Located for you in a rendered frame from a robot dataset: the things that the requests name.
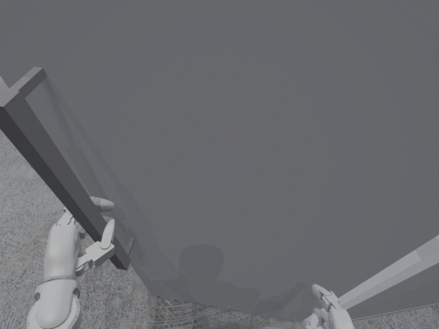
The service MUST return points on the handle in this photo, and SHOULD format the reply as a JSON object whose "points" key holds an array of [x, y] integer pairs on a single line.
{"points": [[22, 127]]}

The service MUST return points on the fridge door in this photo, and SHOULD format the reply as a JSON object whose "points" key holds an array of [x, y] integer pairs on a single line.
{"points": [[252, 148]]}

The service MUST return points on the right robot hand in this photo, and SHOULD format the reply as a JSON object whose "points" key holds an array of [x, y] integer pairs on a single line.
{"points": [[338, 317]]}

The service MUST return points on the left robot forearm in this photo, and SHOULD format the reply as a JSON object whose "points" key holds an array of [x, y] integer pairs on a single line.
{"points": [[57, 305]]}

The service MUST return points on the left robot hand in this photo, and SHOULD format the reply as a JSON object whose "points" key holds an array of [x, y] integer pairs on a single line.
{"points": [[64, 245]]}

